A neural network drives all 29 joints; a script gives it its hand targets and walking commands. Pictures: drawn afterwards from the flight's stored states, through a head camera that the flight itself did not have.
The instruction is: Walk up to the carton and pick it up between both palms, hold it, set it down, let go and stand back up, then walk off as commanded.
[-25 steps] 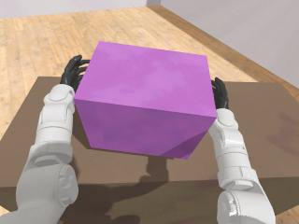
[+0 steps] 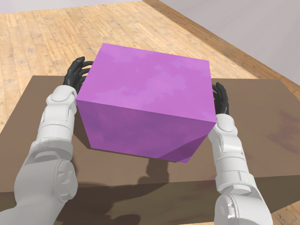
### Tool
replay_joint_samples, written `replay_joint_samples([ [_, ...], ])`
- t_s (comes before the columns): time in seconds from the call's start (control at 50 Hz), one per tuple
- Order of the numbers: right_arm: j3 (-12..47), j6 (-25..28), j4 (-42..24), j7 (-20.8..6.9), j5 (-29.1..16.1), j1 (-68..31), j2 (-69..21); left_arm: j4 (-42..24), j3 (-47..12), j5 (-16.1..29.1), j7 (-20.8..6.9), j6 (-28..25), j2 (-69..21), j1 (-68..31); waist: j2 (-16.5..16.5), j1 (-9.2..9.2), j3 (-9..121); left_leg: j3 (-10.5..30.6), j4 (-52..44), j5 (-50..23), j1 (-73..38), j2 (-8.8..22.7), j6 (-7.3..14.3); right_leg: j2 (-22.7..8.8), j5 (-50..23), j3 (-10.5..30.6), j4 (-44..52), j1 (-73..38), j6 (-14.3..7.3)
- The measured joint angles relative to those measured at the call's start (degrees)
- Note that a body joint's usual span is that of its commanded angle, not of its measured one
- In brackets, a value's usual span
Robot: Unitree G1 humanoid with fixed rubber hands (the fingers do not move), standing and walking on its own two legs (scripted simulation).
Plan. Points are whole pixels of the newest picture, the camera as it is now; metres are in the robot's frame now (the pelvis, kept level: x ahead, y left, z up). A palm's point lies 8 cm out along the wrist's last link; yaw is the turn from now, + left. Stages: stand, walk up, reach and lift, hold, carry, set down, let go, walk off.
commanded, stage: set down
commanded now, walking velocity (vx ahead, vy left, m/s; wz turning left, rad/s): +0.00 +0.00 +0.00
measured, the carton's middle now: (147, 106) +0.43 -0.05 +0.08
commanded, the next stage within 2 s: none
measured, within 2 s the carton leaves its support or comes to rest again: neither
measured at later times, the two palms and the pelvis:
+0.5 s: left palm (76, 85) +0.47 +0.14 +0.14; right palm (215, 117) +0.36 -0.23 +0.10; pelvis +0.01 +0.00 +0.00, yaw +0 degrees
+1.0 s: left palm (77, 87) +0.49 +0.15 +0.12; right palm (210, 121) +0.36 -0.23 +0.08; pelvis +0.02 +0.01 +0.00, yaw +0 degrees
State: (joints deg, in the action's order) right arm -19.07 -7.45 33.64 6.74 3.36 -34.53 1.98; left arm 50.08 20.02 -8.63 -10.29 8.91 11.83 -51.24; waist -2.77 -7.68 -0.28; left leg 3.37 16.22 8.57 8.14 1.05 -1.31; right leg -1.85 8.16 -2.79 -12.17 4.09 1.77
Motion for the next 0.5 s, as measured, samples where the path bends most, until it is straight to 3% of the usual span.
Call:
replay_joint_samples([
  [0.5,-4.12,2.09,0.29,-0.09,5.73,0.79,-3.40,8.75,0.08,0.06,-1.02,-3.83,1.70,-3.97,-0.26,-0.63,-1.16,-0.26,0.14,0.72,0.11,-0.40,0.41,-0.45,0.44,0.00,0.16,0.01,0.49],
])
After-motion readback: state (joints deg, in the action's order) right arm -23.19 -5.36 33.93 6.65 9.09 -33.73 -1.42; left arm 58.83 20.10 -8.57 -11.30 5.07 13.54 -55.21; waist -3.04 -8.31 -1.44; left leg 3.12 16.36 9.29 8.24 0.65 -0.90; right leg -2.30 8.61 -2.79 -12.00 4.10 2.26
